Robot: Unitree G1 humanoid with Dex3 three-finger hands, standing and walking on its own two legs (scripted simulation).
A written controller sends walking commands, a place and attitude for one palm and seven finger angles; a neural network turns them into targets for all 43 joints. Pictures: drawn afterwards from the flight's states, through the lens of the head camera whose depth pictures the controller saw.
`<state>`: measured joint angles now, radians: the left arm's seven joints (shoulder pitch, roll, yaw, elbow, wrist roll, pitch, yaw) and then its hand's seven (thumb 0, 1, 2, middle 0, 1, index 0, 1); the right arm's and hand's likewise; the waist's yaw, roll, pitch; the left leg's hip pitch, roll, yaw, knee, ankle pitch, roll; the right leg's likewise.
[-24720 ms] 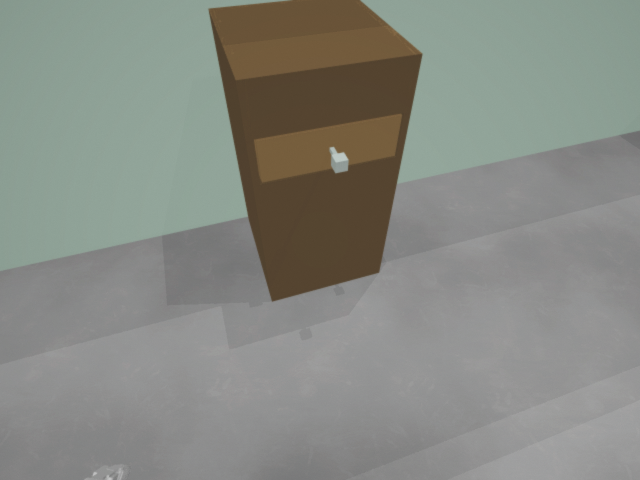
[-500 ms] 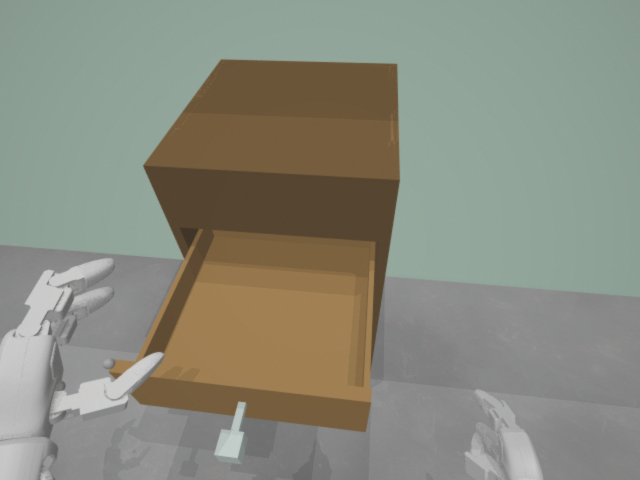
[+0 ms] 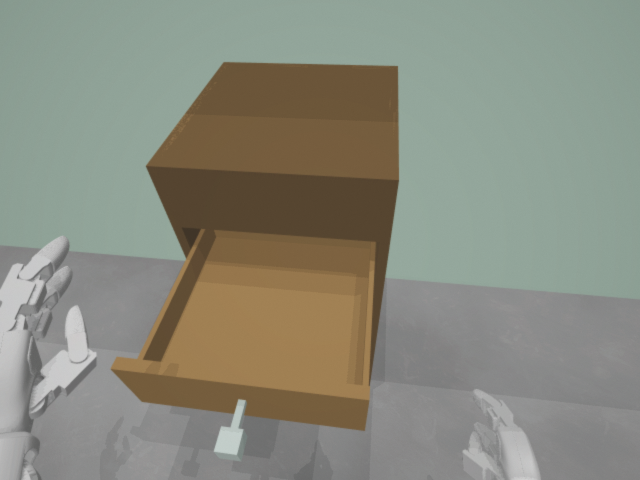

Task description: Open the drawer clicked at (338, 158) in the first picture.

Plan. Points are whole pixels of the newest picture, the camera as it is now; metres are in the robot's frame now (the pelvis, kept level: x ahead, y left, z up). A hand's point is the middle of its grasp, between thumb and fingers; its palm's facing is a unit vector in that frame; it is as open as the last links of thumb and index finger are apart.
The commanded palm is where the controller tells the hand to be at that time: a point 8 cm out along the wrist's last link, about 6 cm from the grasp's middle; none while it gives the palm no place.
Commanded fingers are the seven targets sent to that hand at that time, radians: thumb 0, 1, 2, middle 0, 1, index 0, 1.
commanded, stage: step back with the hand held close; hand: left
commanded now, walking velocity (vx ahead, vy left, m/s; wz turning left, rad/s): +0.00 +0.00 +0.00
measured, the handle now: (235, 429) +0.22 +0.17 -0.13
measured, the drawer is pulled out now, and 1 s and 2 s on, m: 0.30 0.30 0.30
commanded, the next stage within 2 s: stop stepping back and stand still in 1.36 s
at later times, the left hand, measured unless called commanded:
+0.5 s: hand (60, 386) +0.15 +0.25 +0.15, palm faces +0.31 -0.80 -0.51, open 7.4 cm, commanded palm +0.09 +0.29 +0.18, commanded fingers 0.00 0.90 0.90 -0.20 -0.30 -0.20 -0.30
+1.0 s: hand out of the picture +0.07 +0.24 +0.16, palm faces +0.41 -0.77 -0.49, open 7.4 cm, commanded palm +0.01 +0.27 +0.18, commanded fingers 0.00 0.90 0.90 -0.20 -0.30 -0.20 -0.30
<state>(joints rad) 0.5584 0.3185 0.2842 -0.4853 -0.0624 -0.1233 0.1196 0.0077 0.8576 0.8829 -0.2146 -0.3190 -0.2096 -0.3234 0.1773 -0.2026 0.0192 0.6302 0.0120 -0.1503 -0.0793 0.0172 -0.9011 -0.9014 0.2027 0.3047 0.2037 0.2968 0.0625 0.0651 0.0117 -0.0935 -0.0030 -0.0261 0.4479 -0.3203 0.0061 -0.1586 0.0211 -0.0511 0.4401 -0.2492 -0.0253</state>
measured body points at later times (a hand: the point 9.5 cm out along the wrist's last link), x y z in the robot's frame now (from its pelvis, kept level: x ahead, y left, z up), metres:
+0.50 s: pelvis -0.04 +0.01 -0.01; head +0.00 +0.03 +0.44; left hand +0.13 +0.29 +0.18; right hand +0.14 -0.23 -0.08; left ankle -0.05 +0.12 -0.74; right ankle -0.01 -0.10 -0.74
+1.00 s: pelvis -0.11 -0.01 -0.02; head -0.08 +0.00 +0.43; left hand +0.05 +0.28 +0.18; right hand +0.07 -0.24 -0.09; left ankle -0.08 +0.13 -0.74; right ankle -0.04 -0.11 -0.74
